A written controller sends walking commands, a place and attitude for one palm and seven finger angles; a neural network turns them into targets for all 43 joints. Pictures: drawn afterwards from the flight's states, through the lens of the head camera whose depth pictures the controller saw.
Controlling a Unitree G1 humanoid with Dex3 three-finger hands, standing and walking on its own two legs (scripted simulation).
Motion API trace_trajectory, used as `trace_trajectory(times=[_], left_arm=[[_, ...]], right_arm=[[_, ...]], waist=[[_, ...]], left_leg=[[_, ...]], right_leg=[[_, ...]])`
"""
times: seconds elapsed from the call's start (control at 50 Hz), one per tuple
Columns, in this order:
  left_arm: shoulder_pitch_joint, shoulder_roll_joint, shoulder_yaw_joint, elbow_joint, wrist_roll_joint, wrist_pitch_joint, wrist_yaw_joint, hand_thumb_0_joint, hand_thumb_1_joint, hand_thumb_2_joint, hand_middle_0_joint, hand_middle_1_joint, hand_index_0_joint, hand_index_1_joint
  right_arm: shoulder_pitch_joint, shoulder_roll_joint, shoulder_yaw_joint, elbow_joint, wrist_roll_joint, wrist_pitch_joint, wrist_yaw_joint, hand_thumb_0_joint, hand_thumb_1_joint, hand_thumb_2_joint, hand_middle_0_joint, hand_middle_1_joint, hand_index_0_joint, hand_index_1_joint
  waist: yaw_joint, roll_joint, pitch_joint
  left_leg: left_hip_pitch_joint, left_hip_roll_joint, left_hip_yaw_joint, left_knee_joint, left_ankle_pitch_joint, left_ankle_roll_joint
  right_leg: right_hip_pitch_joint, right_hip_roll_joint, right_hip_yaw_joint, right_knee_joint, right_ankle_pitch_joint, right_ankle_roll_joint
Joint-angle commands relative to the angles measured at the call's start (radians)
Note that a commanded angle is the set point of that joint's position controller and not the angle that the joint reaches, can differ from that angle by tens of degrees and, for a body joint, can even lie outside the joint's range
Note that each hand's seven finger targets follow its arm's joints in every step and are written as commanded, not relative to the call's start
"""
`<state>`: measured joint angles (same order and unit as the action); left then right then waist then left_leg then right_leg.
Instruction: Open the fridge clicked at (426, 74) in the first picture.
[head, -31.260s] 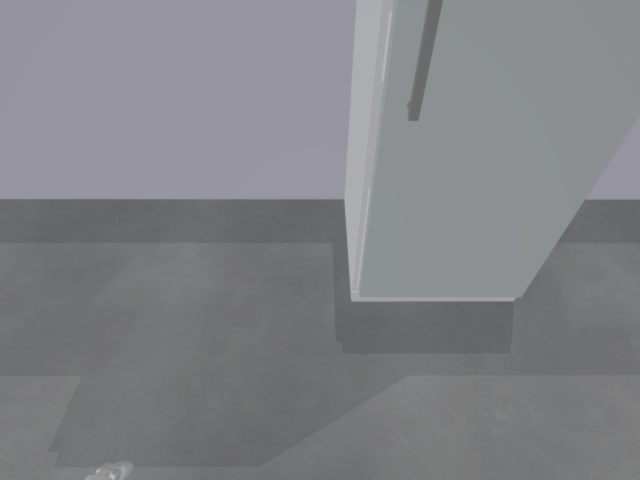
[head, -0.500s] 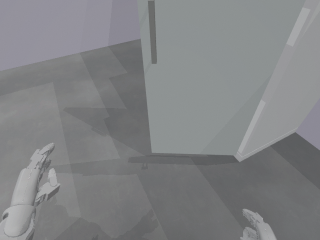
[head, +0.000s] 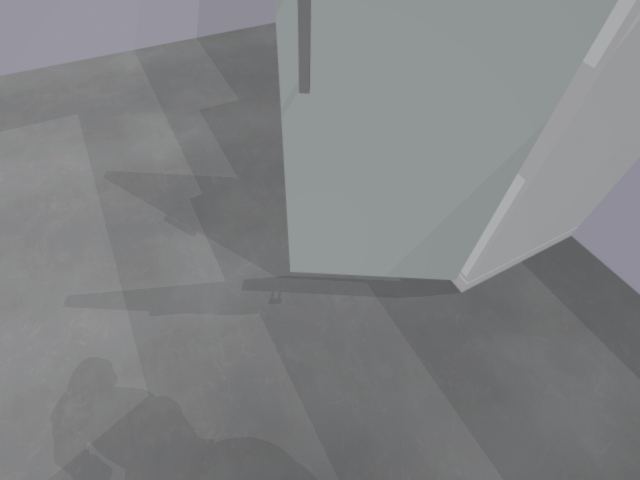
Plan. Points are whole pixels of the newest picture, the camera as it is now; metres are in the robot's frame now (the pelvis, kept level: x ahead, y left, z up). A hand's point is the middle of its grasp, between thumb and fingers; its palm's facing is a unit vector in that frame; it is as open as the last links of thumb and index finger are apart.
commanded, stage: let the arm hang, fingers relaxed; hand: left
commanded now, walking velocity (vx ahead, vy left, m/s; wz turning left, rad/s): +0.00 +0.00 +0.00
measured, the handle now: (305, 23) +0.79 +0.08 +0.17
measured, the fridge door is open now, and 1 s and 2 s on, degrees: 60 60 60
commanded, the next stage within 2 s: look to check the result in 0.50 s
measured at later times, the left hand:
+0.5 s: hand out of the picture +0.12 +0.23 -0.16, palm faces -0.08 -0.95 -0.31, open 7.4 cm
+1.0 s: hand out of the picture +0.13 +0.24 -0.15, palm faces -0.08 -0.94 -0.35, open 7.4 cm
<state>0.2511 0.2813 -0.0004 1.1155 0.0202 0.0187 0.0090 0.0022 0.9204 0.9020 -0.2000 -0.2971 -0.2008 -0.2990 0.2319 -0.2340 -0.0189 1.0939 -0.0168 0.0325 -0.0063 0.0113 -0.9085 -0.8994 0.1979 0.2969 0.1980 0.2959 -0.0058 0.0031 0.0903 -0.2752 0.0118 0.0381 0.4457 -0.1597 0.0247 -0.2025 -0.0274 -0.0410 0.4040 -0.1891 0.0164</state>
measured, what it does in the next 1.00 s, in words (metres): shifts its weight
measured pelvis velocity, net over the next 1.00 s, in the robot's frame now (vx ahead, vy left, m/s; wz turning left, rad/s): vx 0.05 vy -0.01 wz -0.02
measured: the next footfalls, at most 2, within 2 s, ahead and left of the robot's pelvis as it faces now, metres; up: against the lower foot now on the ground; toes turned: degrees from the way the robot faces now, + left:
none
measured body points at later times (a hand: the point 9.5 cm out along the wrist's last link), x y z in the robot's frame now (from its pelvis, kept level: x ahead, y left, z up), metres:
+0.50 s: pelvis +0.03 +0.00 +0.01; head +0.05 +0.01 +0.46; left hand +0.12 +0.28 -0.13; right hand +0.10 -0.29 -0.13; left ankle +0.05 +0.10 -0.74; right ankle +0.02 -0.14 -0.74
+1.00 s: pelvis +0.05 -0.01 +0.01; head +0.08 -0.01 +0.46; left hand +0.14 +0.29 -0.13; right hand +0.13 -0.30 -0.13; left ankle +0.05 +0.10 -0.74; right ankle +0.02 -0.14 -0.74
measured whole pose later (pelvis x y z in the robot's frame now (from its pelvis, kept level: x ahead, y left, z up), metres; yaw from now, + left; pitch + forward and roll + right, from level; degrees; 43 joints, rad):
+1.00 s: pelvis +0.05 -0.01 +0.01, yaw -1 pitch -1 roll +0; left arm 0.10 0.34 -0.01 1.13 0.02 -0.02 0.01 0.00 0.90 0.90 -0.20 -0.30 -0.20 -0.30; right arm 0.08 -0.33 -0.01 1.13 -0.01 0.00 0.00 0.01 -0.91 -0.90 0.20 0.30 0.20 0.30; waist -0.01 0.00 0.07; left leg -0.12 0.01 0.06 0.30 -0.17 0.01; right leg -0.06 -0.03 -0.02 0.28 -0.20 0.02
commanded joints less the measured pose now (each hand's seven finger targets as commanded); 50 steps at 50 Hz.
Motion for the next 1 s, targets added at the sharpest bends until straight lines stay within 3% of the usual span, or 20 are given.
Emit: trace_trajectory(times=[0.0,0.12,0.22,0.3,0.52,0.82,0.98], left_arm=[[-0.047,0.15,0.029,-0.036,-0.001,-0.029,0.006,0.0,0.9,0.9,-0.2,-0.3,-0.2,-0.3],[-0.078,0.181,0.032,-0.024,0.001,-0.036,0.007,0.0,0.9,0.9,-0.2,-0.3,-0.2,-0.3],[-0.114,0.196,0.031,-0.027,0.0,-0.043,0.009,0.0,0.9,0.9,-0.2,-0.3,-0.2,-0.3],[-0.151,0.209,0.03,-0.031,0.0,-0.044,0.008,0.0,0.9,0.9,-0.2,-0.3,-0.2,-0.3],[-0.176,0.239,0.034,-0.041,-0.001,-0.054,0.007,0.0,0.9,0.9,-0.2,-0.3,-0.2,-0.3],[-0.176,0.26,0.032,-0.036,-0.003,-0.056,0.009,0.0,0.9,0.9,-0.2,-0.3,-0.2,-0.3],[-0.181,0.259,0.03,-0.037,-0.005,-0.054,0.01,0.0,0.9,0.9,-0.2,-0.3,-0.2,-0.3]], right_arm=[[-0.034,-0.193,-0.035,-0.039,-0.003,-0.029,-0.012,0.0,-0.9,-0.9,0.2,0.3,0.2,0.3],[-0.065,-0.212,-0.037,-0.015,-0.001,-0.036,-0.006,0.0,-0.9,-0.9,0.2,0.3,0.2,0.3],[-0.1,-0.22,-0.033,-0.005,0.0,-0.045,-0.003,0.0,-0.9,-0.9,0.2,0.3,0.2,0.3],[-0.133,-0.234,-0.031,-0.001,-0.001,-0.045,-0.001,0.0,-0.9,-0.9,0.2,0.3,0.2,0.3],[-0.171,-0.276,-0.028,-0.011,0.002,-0.054,-0.002,0.0,-0.9,-0.9,0.2,0.3,0.2,0.3],[-0.179,-0.299,-0.023,-0.016,0.005,-0.051,-0.006,0.0,-0.9,-0.9,0.2,0.3,0.2,0.3],[-0.184,-0.297,-0.021,-0.015,0.003,-0.05,-0.008,0.0,-0.9,-0.9,0.2,0.3,0.2,0.3]], waist=[[-0.001,-0.009,-0.056],[0.004,-0.006,-0.069],[0.003,-0.001,-0.09],[-0.001,-0.003,-0.067],[-0.002,0.008,-0.138],[-0.005,-0.017,-0.152],[-0.006,0.002,-0.136]], left_leg=[[0.034,0.108,-0.141,-0.161,-0.175,0.016],[0.066,0.111,-0.134,-0.171,-0.106,0.015],[0.112,0.114,-0.12,-0.163,0.032,0.013],[0.114,0.114,-0.118,-0.18,0.033,0.008],[0.185,0.118,-0.106,-0.167,0.164,0.005],[0.234,0.123,-0.095,-0.156,0.234,0.001],[0.238,0.125,-0.087,-0.16,0.247,-0.003]], right_leg=[[-0.024,-0.071,0.086,-0.103,-0.144,-0.06],[-0.005,-0.081,0.089,-0.101,-0.092,-0.053],[0.019,-0.093,0.091,-0.102,0.0,-0.044],[0.023,-0.093,0.096,-0.117,-0.003,-0.04],[0.084,-0.105,0.1,-0.135,0.104,-0.042],[0.117,-0.112,0.1,-0.152,0.209,-0.047],[0.121,-0.113,0.099,-0.154,0.224,-0.048]])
